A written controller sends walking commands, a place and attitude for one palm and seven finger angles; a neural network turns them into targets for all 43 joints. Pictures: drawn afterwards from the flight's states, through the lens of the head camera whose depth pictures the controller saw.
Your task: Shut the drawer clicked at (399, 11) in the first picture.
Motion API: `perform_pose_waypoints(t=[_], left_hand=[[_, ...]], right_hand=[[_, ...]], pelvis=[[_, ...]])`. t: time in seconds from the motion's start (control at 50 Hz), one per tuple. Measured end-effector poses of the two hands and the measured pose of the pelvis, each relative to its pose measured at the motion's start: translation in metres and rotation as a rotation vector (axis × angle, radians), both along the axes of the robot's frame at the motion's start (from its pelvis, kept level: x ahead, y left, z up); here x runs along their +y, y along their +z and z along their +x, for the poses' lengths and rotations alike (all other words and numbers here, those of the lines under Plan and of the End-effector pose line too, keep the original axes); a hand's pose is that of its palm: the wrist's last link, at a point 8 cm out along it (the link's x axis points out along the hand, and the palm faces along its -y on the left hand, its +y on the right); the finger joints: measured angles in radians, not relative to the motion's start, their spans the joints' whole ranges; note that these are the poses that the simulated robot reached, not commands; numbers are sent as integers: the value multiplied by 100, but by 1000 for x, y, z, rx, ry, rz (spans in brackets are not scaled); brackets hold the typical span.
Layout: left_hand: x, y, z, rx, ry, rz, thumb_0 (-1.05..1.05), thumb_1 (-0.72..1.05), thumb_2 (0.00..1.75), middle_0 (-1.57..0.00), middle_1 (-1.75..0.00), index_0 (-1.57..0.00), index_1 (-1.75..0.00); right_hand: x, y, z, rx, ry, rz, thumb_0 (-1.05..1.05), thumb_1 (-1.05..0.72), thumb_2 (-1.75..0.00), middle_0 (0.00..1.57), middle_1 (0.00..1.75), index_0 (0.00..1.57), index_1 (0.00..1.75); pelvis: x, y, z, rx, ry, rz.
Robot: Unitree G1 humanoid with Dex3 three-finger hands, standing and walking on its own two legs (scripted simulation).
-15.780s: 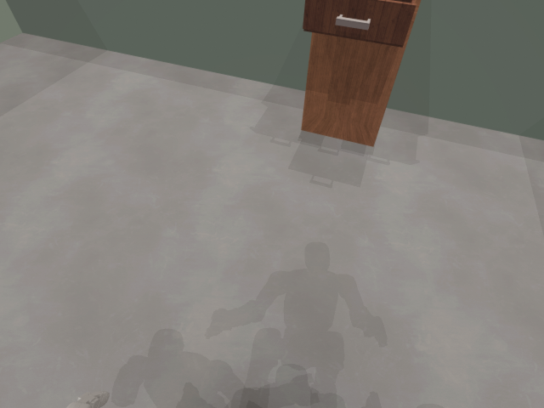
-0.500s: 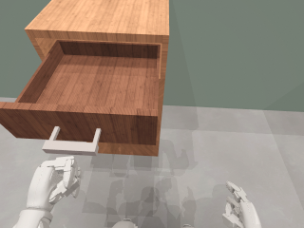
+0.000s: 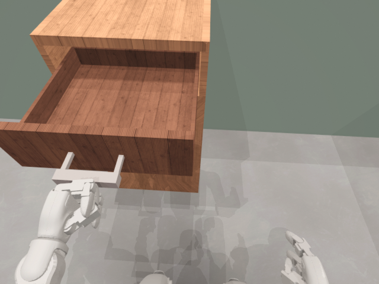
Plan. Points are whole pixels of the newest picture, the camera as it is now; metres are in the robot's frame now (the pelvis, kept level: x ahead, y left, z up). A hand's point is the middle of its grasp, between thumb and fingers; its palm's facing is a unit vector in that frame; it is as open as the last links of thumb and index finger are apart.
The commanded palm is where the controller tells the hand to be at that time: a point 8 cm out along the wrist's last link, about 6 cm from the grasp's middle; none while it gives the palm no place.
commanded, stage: push the drawer shut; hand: left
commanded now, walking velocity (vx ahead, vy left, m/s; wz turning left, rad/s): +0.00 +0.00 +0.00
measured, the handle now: (91, 168) +0.33 +0.22 +0.07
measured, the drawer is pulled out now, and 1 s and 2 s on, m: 0.28 0.16 0.04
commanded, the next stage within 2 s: none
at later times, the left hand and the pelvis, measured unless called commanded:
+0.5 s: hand (105, 178) +0.31 +0.19 +0.06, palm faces -0.03 -1.00 -0.05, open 3.1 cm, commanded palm +0.30 +0.24 +0.07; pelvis -0.01 +0.00 +0.01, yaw -1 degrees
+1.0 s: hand (114, 153) +0.37 +0.18 +0.06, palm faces -0.03 -1.00 -0.04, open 3.1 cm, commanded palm +0.36 +0.23 +0.07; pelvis -0.01 +0.01 +0.01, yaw -1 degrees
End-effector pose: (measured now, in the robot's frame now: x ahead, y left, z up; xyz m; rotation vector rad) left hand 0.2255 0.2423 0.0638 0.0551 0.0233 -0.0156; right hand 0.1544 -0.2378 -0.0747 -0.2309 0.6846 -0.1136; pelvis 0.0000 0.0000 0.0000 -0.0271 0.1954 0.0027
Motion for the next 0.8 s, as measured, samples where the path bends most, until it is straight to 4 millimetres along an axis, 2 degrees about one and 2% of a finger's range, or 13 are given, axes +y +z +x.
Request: perform_pose_waypoints(t=[0.24,0.4,0.8], left_hand=[[1,-1,34,-3,-8,-4,-4,81,93,-140,-160,-140,-160],[-1,1,53,-6,-12,-9,0,84,94,-139,-160,-140,-160],[-1,-1,102,-12,-12,-14,-2,82,93,-140,-160,-140,-160]], right_hand=[[-4,-5,-13,39,-12,-5,1,-90,-90,21,30,20,30],[-6,-3,-24,62,-32,1,1,-90,-90,21,30,20,30],[-10,-14,-53,199,-73,-10,1,-90,-90,21,30,20,30]], pelvis=[[-2,2,-8,-5,1,2],[-1,5,-9,-11,-11,9],[3,6,-10,8,-18,9]])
